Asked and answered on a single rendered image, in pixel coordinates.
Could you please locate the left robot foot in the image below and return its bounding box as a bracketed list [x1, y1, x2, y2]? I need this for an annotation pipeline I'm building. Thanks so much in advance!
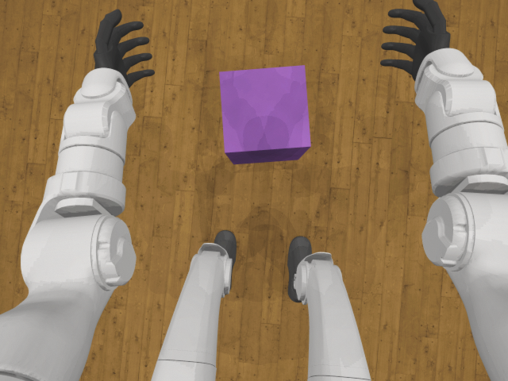
[214, 230, 237, 295]

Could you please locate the right robot hand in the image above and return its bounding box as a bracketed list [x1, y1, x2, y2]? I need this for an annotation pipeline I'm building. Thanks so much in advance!
[380, 0, 451, 81]

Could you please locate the right robot thigh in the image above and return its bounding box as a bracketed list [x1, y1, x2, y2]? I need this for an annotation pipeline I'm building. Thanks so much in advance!
[297, 260, 371, 381]

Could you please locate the left robot forearm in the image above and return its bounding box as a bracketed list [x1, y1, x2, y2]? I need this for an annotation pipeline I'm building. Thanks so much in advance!
[21, 68, 136, 286]

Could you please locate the left robot hand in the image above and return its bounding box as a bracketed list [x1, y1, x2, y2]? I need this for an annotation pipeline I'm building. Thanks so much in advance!
[94, 10, 155, 88]

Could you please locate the right robot upper arm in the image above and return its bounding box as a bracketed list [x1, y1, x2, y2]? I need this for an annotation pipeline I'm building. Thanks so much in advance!
[421, 192, 508, 381]

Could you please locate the carton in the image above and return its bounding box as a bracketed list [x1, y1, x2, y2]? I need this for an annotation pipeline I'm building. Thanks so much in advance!
[219, 65, 311, 164]

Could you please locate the left robot upper arm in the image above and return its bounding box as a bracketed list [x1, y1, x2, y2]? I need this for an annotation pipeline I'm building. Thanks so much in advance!
[0, 214, 137, 381]

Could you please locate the right robot forearm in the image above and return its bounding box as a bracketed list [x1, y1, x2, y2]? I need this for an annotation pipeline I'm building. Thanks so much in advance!
[414, 48, 508, 198]

